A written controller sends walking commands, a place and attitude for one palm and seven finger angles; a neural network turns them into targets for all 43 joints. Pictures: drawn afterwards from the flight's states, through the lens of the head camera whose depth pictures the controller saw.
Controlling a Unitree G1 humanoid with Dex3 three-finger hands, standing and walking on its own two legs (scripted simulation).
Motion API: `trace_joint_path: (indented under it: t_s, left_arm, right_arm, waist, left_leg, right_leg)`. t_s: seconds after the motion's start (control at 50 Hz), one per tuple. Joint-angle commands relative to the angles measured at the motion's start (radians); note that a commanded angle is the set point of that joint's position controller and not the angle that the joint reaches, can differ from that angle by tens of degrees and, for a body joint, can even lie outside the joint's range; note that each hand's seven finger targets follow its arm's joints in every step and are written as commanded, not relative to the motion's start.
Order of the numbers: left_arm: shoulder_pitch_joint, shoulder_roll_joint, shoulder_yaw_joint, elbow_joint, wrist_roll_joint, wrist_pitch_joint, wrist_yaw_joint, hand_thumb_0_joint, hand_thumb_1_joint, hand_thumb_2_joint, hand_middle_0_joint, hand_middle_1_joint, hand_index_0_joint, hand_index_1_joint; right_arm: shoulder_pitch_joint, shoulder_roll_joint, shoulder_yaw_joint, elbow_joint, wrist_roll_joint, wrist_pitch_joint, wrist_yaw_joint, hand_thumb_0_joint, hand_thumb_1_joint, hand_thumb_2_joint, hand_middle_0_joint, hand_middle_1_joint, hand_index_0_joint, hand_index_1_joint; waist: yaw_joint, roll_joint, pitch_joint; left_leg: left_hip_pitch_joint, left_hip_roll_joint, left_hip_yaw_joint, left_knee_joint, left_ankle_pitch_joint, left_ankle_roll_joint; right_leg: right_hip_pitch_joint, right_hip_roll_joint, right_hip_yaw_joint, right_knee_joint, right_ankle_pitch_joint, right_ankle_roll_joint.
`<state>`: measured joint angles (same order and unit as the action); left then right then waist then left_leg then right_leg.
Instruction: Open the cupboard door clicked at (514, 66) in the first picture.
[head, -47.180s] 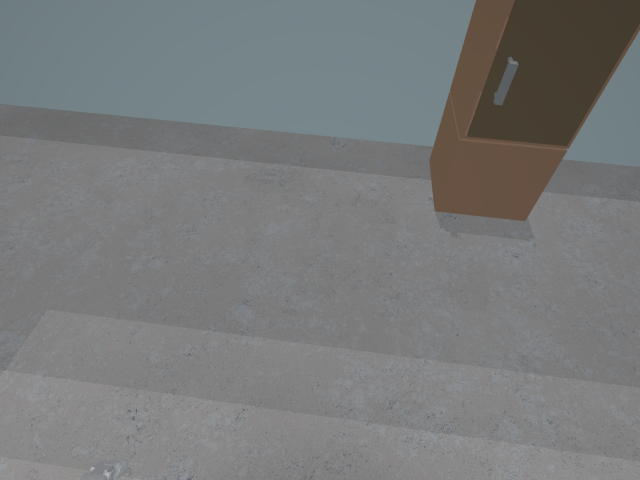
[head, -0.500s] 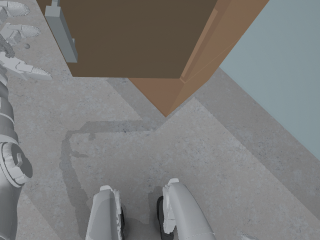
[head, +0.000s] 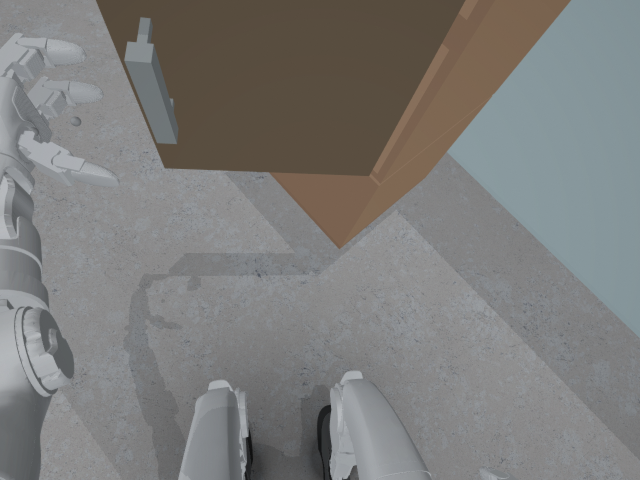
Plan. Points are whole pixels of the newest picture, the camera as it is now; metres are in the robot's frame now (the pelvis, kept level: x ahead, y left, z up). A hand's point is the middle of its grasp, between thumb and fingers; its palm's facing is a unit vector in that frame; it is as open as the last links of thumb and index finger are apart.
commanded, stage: move the hooked fingers beside the handle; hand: left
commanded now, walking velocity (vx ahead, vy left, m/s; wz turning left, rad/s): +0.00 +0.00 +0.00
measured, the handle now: (157, 85) +0.57 +0.17 +0.03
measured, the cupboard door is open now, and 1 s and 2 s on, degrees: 51 51 51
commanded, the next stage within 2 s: slide the fingers in behind the handle in 0.26 s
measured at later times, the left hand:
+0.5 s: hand (89, 123) +0.51 +0.23 +0.03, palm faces -0.04 -1.00 -0.01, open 14.0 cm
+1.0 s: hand (122, 121) +0.52 +0.20 +0.03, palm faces -0.02 -1.00 -0.01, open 14.0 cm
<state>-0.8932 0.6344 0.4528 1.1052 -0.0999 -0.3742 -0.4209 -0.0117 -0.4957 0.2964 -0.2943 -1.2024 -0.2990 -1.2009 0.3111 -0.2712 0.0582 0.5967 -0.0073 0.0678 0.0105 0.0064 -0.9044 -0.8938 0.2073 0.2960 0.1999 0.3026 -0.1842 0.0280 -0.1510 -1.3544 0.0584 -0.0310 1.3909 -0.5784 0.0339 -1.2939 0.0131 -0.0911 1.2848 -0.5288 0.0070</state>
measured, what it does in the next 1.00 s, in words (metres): stands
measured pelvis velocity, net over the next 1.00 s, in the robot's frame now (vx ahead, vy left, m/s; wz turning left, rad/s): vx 0.00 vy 0.00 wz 0.00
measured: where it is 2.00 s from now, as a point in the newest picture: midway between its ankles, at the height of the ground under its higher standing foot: (287, 476)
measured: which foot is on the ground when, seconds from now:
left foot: down 0.00-1.00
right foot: down 0.00-1.00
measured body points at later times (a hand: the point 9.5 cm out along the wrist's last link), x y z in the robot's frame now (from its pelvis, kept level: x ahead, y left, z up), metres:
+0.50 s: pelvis -0.01 +0.00 -0.01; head +0.18 +0.04 +0.40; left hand +0.51 +0.29 +0.04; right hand +0.02 -0.26 -0.11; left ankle +0.02 +0.10 -0.60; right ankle +0.03 -0.13 -0.60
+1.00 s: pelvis +0.00 +0.00 +0.00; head +0.18 +0.04 +0.41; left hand +0.51 +0.26 +0.03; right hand +0.03 -0.27 -0.11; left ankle +0.02 +0.10 -0.60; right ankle +0.03 -0.13 -0.60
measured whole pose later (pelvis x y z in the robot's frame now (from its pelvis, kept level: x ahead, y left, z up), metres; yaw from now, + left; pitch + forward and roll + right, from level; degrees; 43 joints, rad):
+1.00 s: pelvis +0.00 +0.00 +0.00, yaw +0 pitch +31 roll -5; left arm -0.90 0.54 0.42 1.09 -0.09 -0.41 -0.32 -0.01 -0.50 0.30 -0.30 -1.20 -0.30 -1.20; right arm 0.32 -0.26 0.05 0.61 -0.02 0.07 0.02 0.01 -0.91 -0.89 0.21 0.30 0.20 0.30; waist -0.19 0.03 -0.15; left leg -1.37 0.06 -0.02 1.41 -0.58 0.03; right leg -1.32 0.01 -0.08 1.31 -0.53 0.00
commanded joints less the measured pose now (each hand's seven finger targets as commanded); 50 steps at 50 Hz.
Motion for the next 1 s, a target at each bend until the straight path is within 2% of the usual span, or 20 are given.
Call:
trace_joint_path:
  t_s: [0.0, 0.02, 0.08, 0.1, 0.16, 0.2, 0.24, 0.28, 0.34, 0.4, 0.42, 0.44, 0.46, 0.58, 0.62, 0.7, 0.8, 0.84, 0.92, 0.98]
  left_arm:
    - [-0.362, 0.191, 0.002, -0.186, -0.023, -0.085, 0.002, 0.0, -0.5, 0.3, -0.3, -1.2, -0.3, -1.2]
    - [-0.366, 0.226, 0.033, -0.196, -0.023, -0.093, 0.01, 0.0, -0.5, 0.3, -0.3, -1.2, -0.3, -1.2]
    - [-0.408, 0.27, 0.057, -0.21, -0.006, -0.112, 0.032, 0.0, -0.5, 0.3, -0.3, -1.2, -0.3, -1.2]
    - [-0.435, 0.26, 0.044, -0.22, -0.006, -0.12, 0.036, 0.0, -0.5, 0.3, -0.3, -1.2, -0.3, -1.2]
    - [-0.427, 0.335, 0.1, -0.247, 0.006, -0.131, 0.044, 0.0, -0.5, 0.3, -0.3, -1.2, -0.3, -1.2]
    - [-0.431, 0.3, 0.068, -0.26, 0.003, -0.13, 0.034, 0.0, -0.5, 0.3, -0.3, -1.2, -0.3, -1.2]
    - [-0.41, 0.273, 0.048, -0.214, 0.002, -0.107, 0.021, 0.0, -0.5, 0.3, -0.3, -1.2, -0.3, -1.2]
    - [-0.418, 0.281, 0.043, -0.182, 0.001, -0.081, 0.01, 0.0, -0.5, 0.3, -0.3, -1.2, -0.3, -1.2]
    - [-0.414, 0.257, 0.031, -0.195, -0.011, -0.065, -0.006, 0.0, -0.5, 0.3, -0.3, -1.2, -0.3, -1.2]
    - [-0.413, 0.195, -0.003, -0.202, -0.025, -0.067, -0.006, 0.0, -0.5, 0.3, -0.3, -1.2, -0.3, -1.2]
    - [-0.431, 0.206, 0.006, -0.234, -0.027, -0.074, 0.0, 0.0, -0.5, 0.3, -0.3, -1.2, -0.3, -1.2]
    - [-0.414, 0.201, 0.006, -0.218, -0.025, -0.074, 0.007, 0.0, -0.5, 0.3, -0.3, -1.2, -0.3, -1.2]
    - [-0.425, 0.191, 0.003, -0.215, -0.026, -0.076, 0.017, 0.0, -0.5, 0.3, -0.3, -1.2, -0.3, -1.2]
    - [-0.418, 0.207, 0.018, -0.205, 0.01, -0.09, 0.08, 0.0, -0.5, 0.3, -0.3, -1.2, -0.3, -1.2]
    - [-0.425, 0.227, 0.034, -0.237, 0.015, -0.108, 0.095, 0.0, -0.5, 0.3, -0.3, -1.2, -0.3, -1.2]
    - [-0.404, 0.225, 0.037, -0.227, 0.016, -0.118, 0.103, 0.0, -0.5, 0.3, -0.3, -1.2, -0.3, -1.2]
    - [-0.425, 0.16, -0.014, -0.22, 0.012, -0.11, 0.097, 0.0, -0.5, 0.3, -0.3, -1.2, -0.3, -1.2]
    - [-0.432, 0.147, -0.019, -0.208, 0.005, -0.103, 0.099, 0.0, -0.5, 0.3, -0.3, -1.2, -0.3, -1.2]
    - [-0.422, 0.139, -0.013, -0.246, -0.006, -0.112, 0.101, 0.0, -0.5, 0.3, -0.3, -1.2, -0.3, -1.2]
    - [-0.397, 0.125, -0.021, -0.223, 0.002, -0.108, 0.112, 0.0, -0.5, 0.3, -0.3, -1.2, -0.3, -1.2]
  right_arm:
    - [0.19, -0.204, -0.074, -0.03, -0.007, -0.006, -0.017, 0.0, -0.9, -0.9, 0.2, 0.3, 0.2, 0.3]
    - [0.186, -0.208, -0.074, -0.033, -0.009, -0.003, -0.018, 0.0, -0.9, -0.9, 0.2, 0.3, 0.2, 0.3]
    - [0.173, -0.207, -0.071, -0.036, -0.01, -0.002, -0.02, 0.0, -0.9, -0.9, 0.2, 0.3, 0.2, 0.3]
    - [0.174, -0.204, -0.069, -0.035, -0.01, -0.005, -0.019, 0.0, -0.9, -0.9, 0.2, 0.3, 0.2, 0.3]
    - [0.17, -0.211, -0.068, -0.039, -0.014, -0.002, -0.019, 0.0, -0.9, -0.9, 0.2, 0.3, 0.2, 0.3]
    - [0.171, -0.208, -0.069, -0.039, -0.012, -0.004, -0.018, 0.0, -0.9, -0.9, 0.2, 0.3, 0.2, 0.3]
    - [0.17, -0.21, -0.067, -0.034, -0.009, 0.0, -0.016, 0.0, -0.9, -0.9, 0.2, 0.3, 0.2, 0.3]
    - [0.172, -0.216, -0.064, -0.034, -0.007, 0.003, -0.02, 0.0, -0.9, -0.9, 0.2, 0.3, 0.2, 0.3]
    - [0.183, -0.216, -0.067, -0.032, -0.008, 0.002, -0.023, 0.0, -0.9, -0.9, 0.2, 0.3, 0.2, 0.3]
    - [0.19, -0.21, -0.07, -0.029, -0.008, -0.003, -0.021, 0.0, -0.9, -0.9, 0.2, 0.3, 0.2, 0.3]
    - [0.192, -0.212, -0.073, -0.025, -0.01, -0.002, -0.021, 0.0, -0.9, -0.9, 0.2, 0.3, 0.2, 0.3]
    - [0.192, -0.208, -0.074, -0.024, -0.01, -0.002, -0.019, 0.0, -0.9, -0.9, 0.2, 0.3, 0.2, 0.3]
    - [0.191, -0.206, -0.073, -0.022, -0.01, -0.002, -0.018, 0.0, -0.9, -0.9, 0.2, 0.3, 0.2, 0.3]
    - [0.188, -0.196, -0.069, -0.027, -0.015, -0.002, -0.013, 0.0, -0.9, -0.9, 0.2, 0.3, 0.2, 0.3]
    - [0.188, -0.196, -0.07, -0.031, -0.018, -0.004, -0.011, 0.0, -0.9, -0.9, 0.2, 0.3, 0.2, 0.3]
    - [0.185, -0.193, -0.068, -0.035, -0.016, -0.003, -0.008, 0.0, -0.9, -0.9, 0.2, 0.3, 0.2, 0.3]
    - [0.183, -0.193, -0.072, -0.032, -0.014, -0.004, -0.008, 0.0, -0.9, -0.9, 0.2, 0.3, 0.2, 0.3]
    - [0.185, -0.195, -0.075, -0.025, -0.014, -0.004, -0.01, 0.0, -0.9, -0.9, 0.2, 0.3, 0.2, 0.3]
    - [0.192, -0.19, -0.079, -0.021, -0.016, -0.007, -0.009, 0.0, -0.9, -0.9, 0.2, 0.3, 0.2, 0.3]
    - [0.189, -0.186, -0.078, -0.019, -0.016, -0.002, -0.007, 0.0, -0.9, -0.9, 0.2, 0.3, 0.2, 0.3]
  waist:
    - [-0.019, 0.205, -0.499]
    - [-0.009, 0.201, -0.513]
    - [-0.01, 0.197, -0.531]
    - [-0.018, 0.23, -0.527]
    - [0.005, 0.244, -0.598]
    - [-0.003, 0.263, -0.622]
    - [-0.01, 0.253, -0.585]
    - [-0.023, 0.211, -0.546]
    - [-0.017, 0.232, -0.579]
    - [-0.026, 0.217, -0.57]
    - [-0.025, 0.22, -0.593]
    - [-0.017, 0.221, -0.585]
    - [-0.025, 0.193, -0.57]
    - [-0.012, 0.204, -0.533]
    - [-0.004, 0.223, -0.568]
    - [-0.006, 0.198, -0.565]
    - [-0.022, 0.208, -0.553]
    - [-0.03, 0.183, -0.552]
    - [-0.018, 0.204, -0.611]
    - [-0.018, 0.172, -0.562]
  left_leg:
    - [0.554, -0.011, -0.083, -0.143, 0.498, -0.013]
    - [0.546, -0.012, -0.079, -0.143, 0.492, -0.014]
    - [0.51, -0.017, -0.073, -0.13, 0.457, -0.01]
    - [0.526, -0.016, -0.074, -0.128, 0.467, -0.01]
    - [0.552, -0.015, -0.081, -0.125, 0.498, -0.018]
    - [0.584, -0.013, -0.085, -0.12, 0.527, -0.018]
    - [0.565, -0.011, -0.085, -0.127, 0.491, -0.018]
    - [0.513, -0.012, -0.083, -0.129, 0.44, -0.01]
    - [0.549, -0.009, -0.092, -0.132, 0.475, -0.013]
    - [0.569, -0.009, -0.102, -0.133, 0.487, -0.014]
    - [0.578, -0.008, -0.098, -0.131, 0.497, -0.015]
    - [0.568, -0.011, -0.095, -0.135, 0.481, -0.017]
    - [0.544, -0.012, -0.093, -0.135, 0.463, -0.013]
    - [0.497, -0.016, -0.075, -0.142, 0.407, -0.01]
    - [0.521, -0.017, -0.077, -0.142, 0.438, -0.014]
    - [0.493, -0.017, -0.07, -0.138, 0.432, -0.01]
    - [0.51, -0.018, -0.074, -0.142, 0.413, -0.01]
    - [0.503, -0.016, -0.073, -0.142, 0.401, -0.009]
    - [0.538, -0.02, -0.068, -0.135, 0.476, -0.011]
    - [0.504, -0.02, -0.064, -0.138, 0.459, -0.01]
  right_leg:
    - [0.113, 0.036, 0.022, -0.11, 0.268, -0.041]
    - [0.131, 0.035, 0.024, -0.11, 0.268, -0.039]
    - [0.148, 0.034, 0.03, -0.099, 0.255, -0.038]
    - [0.126, 0.036, 0.031, -0.095, 0.256, -0.04]
    - [0.159, 0.033, 0.03, -0.084, 0.27, -0.041]
    - [0.144, 0.035, 0.031, -0.08, 0.282, -0.042]
    - [0.133, 0.035, 0.026, -0.091, 0.261, -0.039]
    - [0.145, 0.034, 0.027, -0.097, 0.246, -0.036]
    - [0.129, 0.033, 0.023, -0.095, 0.259, -0.037]
    - [0.1, 0.037, 0.017, -0.096, 0.254, -0.039]
    - [0.112, 0.035, 0.021, -0.099, 0.266, -0.036]
    - [0.116, 0.035, 0.022, -0.103, 0.256, -0.037]
    - [0.126, 0.036, 0.022, -0.105, 0.254, -0.035]
    - [0.139, 0.034, 0.029, -0.104, 0.224, -0.038]
    - [0.152, 0.034, 0.03, -0.098, 0.241, -0.04]
    - [0.182, 0.037, 0.034, -0.095, 0.255, -0.039]
    - [0.156, 0.035, 0.033, -0.101, 0.241, -0.039]
    - [0.159, 0.035, 0.033, -0.11, 0.241, -0.035]
    - [0.188, 0.033, 0.035, -0.103, 0.302, -0.036]
    - [0.197, 0.032, 0.034, -0.106, 0.298, -0.034]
